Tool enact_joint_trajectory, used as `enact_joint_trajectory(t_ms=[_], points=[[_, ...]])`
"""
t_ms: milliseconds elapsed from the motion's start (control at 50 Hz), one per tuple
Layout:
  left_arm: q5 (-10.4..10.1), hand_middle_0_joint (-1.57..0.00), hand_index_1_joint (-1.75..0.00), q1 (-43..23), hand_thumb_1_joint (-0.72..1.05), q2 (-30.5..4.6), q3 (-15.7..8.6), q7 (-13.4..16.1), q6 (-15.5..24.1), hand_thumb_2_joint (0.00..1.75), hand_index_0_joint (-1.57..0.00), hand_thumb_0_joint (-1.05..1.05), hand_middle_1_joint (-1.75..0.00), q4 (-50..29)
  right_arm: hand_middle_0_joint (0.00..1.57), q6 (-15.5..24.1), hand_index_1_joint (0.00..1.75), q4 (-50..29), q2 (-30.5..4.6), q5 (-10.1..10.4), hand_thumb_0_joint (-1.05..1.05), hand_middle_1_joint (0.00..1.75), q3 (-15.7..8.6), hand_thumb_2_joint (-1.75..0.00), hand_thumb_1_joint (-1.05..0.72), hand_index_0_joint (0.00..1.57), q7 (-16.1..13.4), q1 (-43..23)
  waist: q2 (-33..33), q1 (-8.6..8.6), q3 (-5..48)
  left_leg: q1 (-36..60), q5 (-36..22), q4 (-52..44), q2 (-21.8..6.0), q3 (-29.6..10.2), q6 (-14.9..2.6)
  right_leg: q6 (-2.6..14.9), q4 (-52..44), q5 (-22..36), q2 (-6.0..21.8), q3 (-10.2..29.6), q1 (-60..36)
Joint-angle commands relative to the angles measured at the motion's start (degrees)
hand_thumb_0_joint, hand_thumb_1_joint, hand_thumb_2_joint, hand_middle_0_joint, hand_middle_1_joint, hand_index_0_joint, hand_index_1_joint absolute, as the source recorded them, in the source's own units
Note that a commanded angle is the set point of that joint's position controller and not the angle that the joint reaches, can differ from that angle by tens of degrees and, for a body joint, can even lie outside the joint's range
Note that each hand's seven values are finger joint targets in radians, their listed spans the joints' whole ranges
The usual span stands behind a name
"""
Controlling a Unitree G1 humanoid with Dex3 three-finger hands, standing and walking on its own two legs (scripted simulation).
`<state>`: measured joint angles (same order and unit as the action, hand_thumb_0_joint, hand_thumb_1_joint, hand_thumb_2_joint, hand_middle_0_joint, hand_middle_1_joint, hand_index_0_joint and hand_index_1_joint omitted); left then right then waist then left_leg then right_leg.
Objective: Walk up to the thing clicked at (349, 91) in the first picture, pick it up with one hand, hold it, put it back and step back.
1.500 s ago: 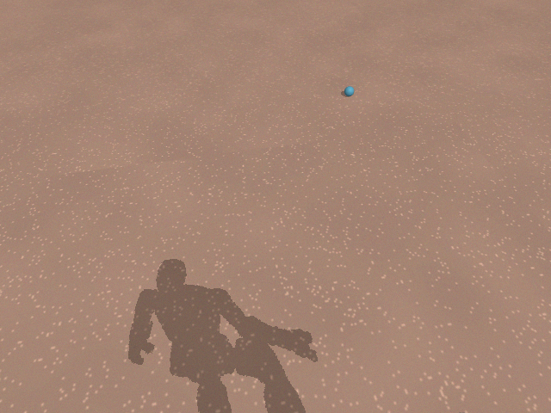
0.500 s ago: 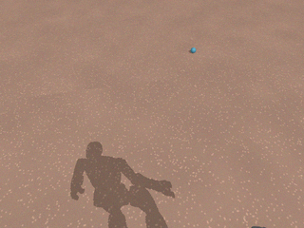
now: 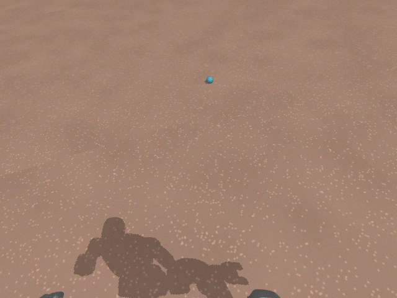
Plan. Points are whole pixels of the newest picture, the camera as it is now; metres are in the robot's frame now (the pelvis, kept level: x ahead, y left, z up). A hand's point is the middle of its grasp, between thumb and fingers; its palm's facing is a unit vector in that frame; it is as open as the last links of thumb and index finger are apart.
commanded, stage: walk up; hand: left
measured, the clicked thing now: (209, 79) +1.97 -0.03 -0.71
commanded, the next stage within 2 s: none
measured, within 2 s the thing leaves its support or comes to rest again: neither
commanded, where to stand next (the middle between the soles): +1.55 -0.23 m, yaw -11 degrees
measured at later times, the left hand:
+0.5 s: hand (116, 220) +0.34 +0.27 -0.14, palm faces -0.17 -0.93 -0.32, open 7.4 cm
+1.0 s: hand (169, 119) +0.71 +0.14 -0.09, palm faces -0.21 -0.91 -0.37, open 7.4 cm
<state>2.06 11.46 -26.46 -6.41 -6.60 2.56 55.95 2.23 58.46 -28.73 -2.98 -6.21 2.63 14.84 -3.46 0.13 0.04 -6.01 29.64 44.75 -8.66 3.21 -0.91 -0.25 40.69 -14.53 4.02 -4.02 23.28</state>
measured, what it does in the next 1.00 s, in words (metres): walks ahead: left foot, then right foot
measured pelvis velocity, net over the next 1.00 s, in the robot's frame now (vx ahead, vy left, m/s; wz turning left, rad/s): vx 0.54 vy -0.09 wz -0.20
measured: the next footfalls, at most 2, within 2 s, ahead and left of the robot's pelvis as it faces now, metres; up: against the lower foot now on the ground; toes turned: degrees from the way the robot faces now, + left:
left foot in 0.38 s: +0.37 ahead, +0.11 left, +0.00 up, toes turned +1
right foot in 0.82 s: +0.61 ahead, -0.21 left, +0.00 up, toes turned -15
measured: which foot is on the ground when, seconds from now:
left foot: up 0.00-0.36, down 0.38-0.84, up 0.86-1.00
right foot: down 0.00-0.40, up 0.42-0.80, down 0.82-1.00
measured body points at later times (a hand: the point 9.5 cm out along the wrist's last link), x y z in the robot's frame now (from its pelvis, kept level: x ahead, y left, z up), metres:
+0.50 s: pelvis +0.26 +0.00 +0.02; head +0.27 +0.02 +0.47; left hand +0.35 +0.32 -0.11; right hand +0.32 -0.33 -0.07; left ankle +0.33 +0.11 -0.71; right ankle +0.16 -0.12 -0.64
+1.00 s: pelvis +0.54 -0.09 +0.02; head +0.55 -0.12 +0.47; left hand +0.71 +0.19 -0.06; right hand +0.52 -0.41 -0.11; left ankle +0.51 +0.07 -0.63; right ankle +0.57 -0.19 -0.71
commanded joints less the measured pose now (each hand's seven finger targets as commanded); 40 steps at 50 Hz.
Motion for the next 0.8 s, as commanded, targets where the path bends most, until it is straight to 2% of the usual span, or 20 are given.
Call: enact_joint_trajectory(t_ms=[0, 40, 100, 180, 260, 300, 340, 360, 380, 400, 440, 480, 520, 580, 620, 660, 720, 740, 760, 780], points=[[-2.2, -0.20, -0.30, 3.7, 0.90, -20.6, -4.0, 2.5, 1.5, 0.90, -0.20, 0.00, -0.30, -5.1, 0.20, 2.8, 0.30, -9.3, -11.3, 2.2, 0.00, 0.30, -0.6, -0.90, -0.90, 0.20, 0.4, -10.0, 11.0, 4.50, -4.4, -35.9, -5.9, 25.7, 1.8, -5.8, -0.41, 13.29, -35.5, -38.6, 18.1, 42.8, -19.3], [-1.9, -0.20, -0.30, 0.2, 0.90, -16.7, -2.9, 3.3, 2.0, 0.90, -0.20, 0.00, -0.30, -6.1, 0.20, 2.6, 0.30, -7.1, -10.1, 2.4, 0.00, 0.30, -0.5, -0.90, -0.90, 0.20, 0.9, -5.8, 11.4, 1.41, -3.5, -30.4, -10.4, 18.9, -0.2, -6.1, -0.69, 10.75, -32.2, -27.4, 13.2, 30.3, -15.1], [-2.0, -0.20, -0.30, -0.6, 0.90, -14.4, -2.0, 3.1, 2.6, 0.90, -0.20, 0.00, -0.30, -7.2, 0.20, 1.9, 0.30, -6.9, -9.5, 1.9, 0.00, 0.30, -1.1, -0.90, -0.90, 0.20, 2.3, -2.4, 12.3, 0.06, -4.9, -24.5, -12.5, 9.4, 0.4, -3.8, 0.49, 10.78, -32.3, -21.7, 9.6, 19.8, -8.3], [-1.7, -0.20, -0.30, 1.1, 0.90, -14.9, -2.1, 3.0, 3.2, 0.90, -0.20, 0.00, -0.30, -8.8, 0.20, 1.9, 0.30, -10.1, -8.1, 1.2, 0.00, 0.30, -1.4, -0.90, -0.90, 0.20, 3.0, -6.8, 9.9, 1.46, -5.1, -24.3, -17.2, -1.3, 0.8, -2.4, 2.16, 11.29, -31.9, -18.8, 9.0, 16.8, -8.6], [-1.5, -0.20, -0.30, 2.7, 0.90, -14.5, -1.6, 2.8, 3.3, 0.90, -0.20, 0.00, -0.30, -9.3, 0.20, 2.9, 0.30, -12.3, -6.3, 1.4, 0.00, 0.30, -1.2, -0.90, -0.90, 0.20, 2.8, -11.2, 7.2, 2.99, -5.0, -19.0, -22.9, -10.0, 1.5, -0.6, 1.61, 11.29, -29.7, -11.5, 8.7, 14.1, -9.7], [-1.4, -0.20, -0.30, 1.0, 0.90, -14.7, -1.4, 2.9, 3.2, 0.90, -0.20, 0.00, -0.30, -9.6, 0.20, 3.4, 0.30, -11.6, -6.2, 1.5, 0.00, 0.30, -1.6, -0.90, -0.90, 0.20, 2.5, -7.4, 6.6, 0.35, -3.7, -11.5, -22.3, -12.3, 2.9, 0.9, 0.86, 10.83, -25.3, -5.2, 8.9, 12.8, -8.4], [-1.5, -0.20, -0.30, 3.0, 0.90, -12.1, -0.3, 3.1, 3.1, 0.90, -0.20, 0.00, -0.30, -9.5, 0.20, 4.0, 0.30, -8.4, -8.5, 1.1, 0.00, 0.30, -3.0, -0.90, -0.90, 0.20, 1.4, 3.5, -1.1, -4.81, 2.5, 6.7, -17.1, -16.3, 6.8, 2.7, -1.39, 7.90, -4.5, 11.5, 3.3, 6.4, -4.1], [-1.9, -0.20, -0.30, 5.9, 0.90, -8.0, 1.0, 3.4, 2.9, 0.90, -0.20, 0.00, -0.30, -9.9, 0.20, 4.5, 0.30, -6.8, -12.7, -0.2, 0.00, 0.30, -4.7, -0.90, -0.90, 0.20, 0.5, 13.4, -11.6, -8.60, 8.5, 18.0, -3.3, -21.2, -1.8, -10.2, -4.84, 5.25, 15.8, 8.9, -1.3, 3.4, 4.6], [-3.1, -0.20, -0.30, 7.5, 0.90, -6.0, 1.6, 4.0, 2.9, 0.90, -0.20, 0.00, -0.30, -10.2, 0.20, 4.9, 0.30, -8.5, -16.7, 0.1, 0.00, 0.30, -5.4, -0.90, -0.90, 0.20, 0.0, 13.1, -15.5, -7.41, 7.3, 21.8, 8.2, -32.5, -16.6, -40.0, -10.15, 3.09, 26.2, -12.8, -10.4, 4.8, 19.7], [-1.9, -0.20, -0.30, 6.0, 0.90, -11.2, 1.4, 4.7, 3.0, 0.90, -0.20, 0.00, -0.30, -9.9, 0.20, 4.6, 0.30, -9.8, -17.5, 2.4, 0.00, 0.30, -5.8, -0.90, -0.90, 0.20, 0.1, 8.0, -7.9, -5.75, 6.5, 13.9, 12.1, -35.7, -19.1, -44.4, -13.54, 4.31, 31.5, -12.1, -5.3, 12.6, 17.4], [-2.8, -0.20, -0.30, 6.0, 0.90, -12.7, 1.0, 4.1, 3.3, 0.90, -0.20, 0.00, -0.30, -7.8, 0.20, 4.7, 0.30, -12.0, -12.3, 2.8, 0.00, 0.30, -3.4, -0.90, -0.90, 0.20, -0.1, 1.7, -1.1, -2.50, 0.8, 7.8, 0.9, -32.0, -12.8, -24.5, -10.92, 2.88, 27.8, -4.2, -0.7, 12.2, 16.9], [-2.7, -0.20, -0.30, 5.8, 0.90, -11.2, 0.7, 3.1, 2.9, 0.90, -0.20, 0.00, -0.30, -7.0, 0.20, 5.1, 0.30, -11.8, -9.5, 2.9, 0.00, 0.30, -2.1, -0.90, -0.90, 0.20, -0.3, 1.6, -3.4, -1.84, -2.2, 1.1, -10.3, -32.5, -9.5, -13.7, -9.33, 1.98, 21.6, -1.9, 1.5, 10.3, 13.3], [-2.4, -0.20, -0.30, 4.0, 0.90, -9.7, 0.9, 2.1, 2.2, 0.90, -0.20, 0.00, -0.30, -7.4, 0.20, 5.5, 0.30, -12.0, -9.5, 2.7, 0.00, 0.30, -1.9, -0.90, -0.90, 0.20, -0.2, 2.1, -3.2, -1.69, -3.2, -1.0, -16.5, -33.6, -8.7, -9.0, -9.84, 0.65, 16.9, -1.0, 1.7, 9.4, 11.4], [-2.0, -0.20, -0.30, -0.7, 0.90, -8.3, 1.3, 1.0, 1.9, 0.90, -0.20, 0.00, -0.30, -9.3, 0.20, 5.8, 0.30, -12.8, -10.8, 2.5, 0.00, 0.30, -1.9, -0.90, -0.90, 0.20, 0.0, 1.2, -3.2, -1.67, -5.0, -0.2, -18.4, -35.4, -9.5, -5.0, -11.95, -0.40, 6.1, 1.8, 3.2, 6.0, 12.4], [-1.7, -0.20, -0.30, -4.9, 0.90, -7.8, 1.2, 0.4, 1.8, 0.90, -0.20, 0.00, -0.30, -10.1, 0.20, 5.6, 0.30, -12.4, -11.0, 2.7, 0.00, 0.30, -1.9, -0.90, -0.90, 0.20, 0.2, 2.2, -3.4, -2.81, -5.1, -0.6, -18.3, -34.9, -7.3, -2.0, -10.36, 0.15, -0.7, 6.6, 2.7, 3.5, 9.7], [-1.8, -0.20, -0.30, -6.4, 0.90, -7.1, 1.2, 0.2, 1.7, 0.90, -0.20, 0.00, -0.30, -10.1, 0.20, 5.2, 0.30, -12.3, -11.3, 2.9, 0.00, 0.30, -2.0, -0.90, -0.90, 0.20, 0.2, 1.9, -3.2, -2.20, -4.0, -1.1, -19.5, -34.0, -6.7, -0.2, -8.79, 1.02, -5.9, 11.9, 1.9, 2.2, 4.8], [-1.9, -0.20, -0.30, -8.5, 0.90, -7.3, 0.7, 0.3, 1.6, 0.90, -0.20, 0.00, -0.30, -9.4, 0.20, 4.4, 0.30, -11.8, -11.5, 2.6, 0.00, 0.30, -1.9, -0.90, -0.90, 0.20, -0.1, 2.8, -1.4, -2.26, -3.6, -1.1, -21.8, -31.0, -6.9, 0.9, -8.03, 2.24, -7.5, 12.0, 0.1, 0.2, -0.5], [-1.9, -0.20, -0.30, -7.4, 0.90, -7.6, 0.6, 0.5, 1.6, 0.90, -0.20, 0.00, -0.30, -8.9, 0.20, 4.1, 0.30, -11.8, -11.9, 2.6, 0.00, 0.30, -2.0, -0.90, -0.90, 0.20, -0.4, 2.7, -1.3, -1.37, -3.0, -0.2, -24.4, -28.0, -7.6, 0.8, -7.72, 2.65, -8.3, 10.6, -0.1, 0.1, -2.6], [-2.0, -0.20, -0.30, -4.3, 0.90, -8.1, 0.2, 0.8, 1.6, 0.90, -0.20, 0.00, -0.30, -7.7, 0.20, 3.9, 0.30, -12.0, -11.6, 2.5, 0.00, 0.30, -1.8, -0.90, -0.90, 0.20, -0.6, 1.9, 1.0, 1.12, -1.5, -1.8, -29.2, -22.3, -6.9, 1.9, -6.67, 3.07, -9.4, 10.7, -1.0, -0.2, -8.7], [-1.8, -0.20, -0.30, 2.1, 0.90, -10.3, -0.8, 1.5, 1.9, 0.90, -0.20, 0.00, -0.30, -6.1, 0.20, 3.8, 0.30, -12.1, -10.4, 2.2, 0.00, 0.30, -1.0, -0.90, -0.90, 0.20, -0.7, 1.8, 5.0, 4.92, 1.9, -4.8, -33.6, -10.4, -4.1, 4.6, -5.41, 4.07, -9.9, 7.4, -2.1, -0.3, -18.5]])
